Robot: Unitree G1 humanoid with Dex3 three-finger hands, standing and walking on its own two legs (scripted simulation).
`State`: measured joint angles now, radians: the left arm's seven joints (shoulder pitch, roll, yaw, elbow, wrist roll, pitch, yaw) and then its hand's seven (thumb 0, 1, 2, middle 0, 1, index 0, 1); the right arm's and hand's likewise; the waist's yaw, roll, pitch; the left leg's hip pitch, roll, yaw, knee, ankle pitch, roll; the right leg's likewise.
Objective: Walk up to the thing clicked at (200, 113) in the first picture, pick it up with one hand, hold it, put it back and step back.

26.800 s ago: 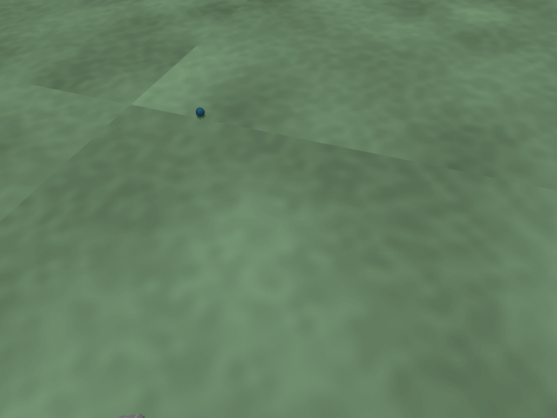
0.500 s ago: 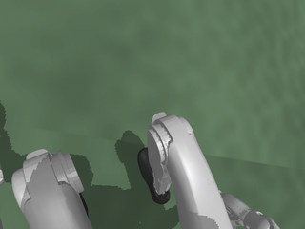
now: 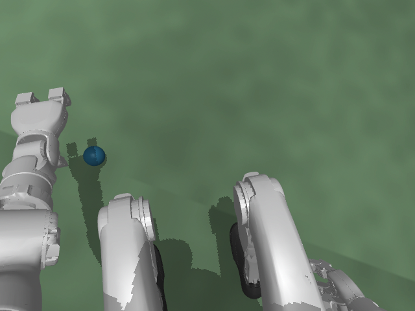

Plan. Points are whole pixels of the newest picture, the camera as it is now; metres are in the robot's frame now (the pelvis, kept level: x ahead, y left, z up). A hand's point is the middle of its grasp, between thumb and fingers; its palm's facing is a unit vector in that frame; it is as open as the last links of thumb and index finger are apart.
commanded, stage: withdraw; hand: left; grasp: from above
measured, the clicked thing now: (94, 155) +0.47 +0.27 -0.32
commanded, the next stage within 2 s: home in 0.34 s
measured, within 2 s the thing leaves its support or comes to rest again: neither
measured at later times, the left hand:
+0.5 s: hand (71, 150) +0.45 +0.29 -0.20, palm faces -0.46 -0.06 -0.89, open 13.8 cm
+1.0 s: hand (38, 169) +0.37 +0.27 -0.03, palm faces -0.34 -0.53 -0.78, open 8.7 cm
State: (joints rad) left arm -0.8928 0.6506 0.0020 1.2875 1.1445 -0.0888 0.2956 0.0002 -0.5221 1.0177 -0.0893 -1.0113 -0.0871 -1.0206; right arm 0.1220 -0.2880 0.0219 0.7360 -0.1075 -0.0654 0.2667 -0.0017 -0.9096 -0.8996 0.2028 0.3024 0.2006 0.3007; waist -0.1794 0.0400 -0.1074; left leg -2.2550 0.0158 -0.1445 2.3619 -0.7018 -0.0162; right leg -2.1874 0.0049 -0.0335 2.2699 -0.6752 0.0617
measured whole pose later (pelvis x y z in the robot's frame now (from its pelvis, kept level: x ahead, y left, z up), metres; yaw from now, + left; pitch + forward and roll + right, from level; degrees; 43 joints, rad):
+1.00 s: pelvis +0.00 +0.00 +0.09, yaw +3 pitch +34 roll -6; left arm -0.43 0.50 0.04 0.68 0.63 0.03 0.06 0.00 0.61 0.86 -0.21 -0.36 -0.21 -0.37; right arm 0.14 -0.28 -0.03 0.64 -0.01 0.00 0.11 0.00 -0.90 -0.89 0.21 0.30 0.20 0.30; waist -0.09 0.05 -0.19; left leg -1.99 0.03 -0.10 2.07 -0.69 -0.01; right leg -1.93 -0.01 -0.02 2.00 -0.67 0.05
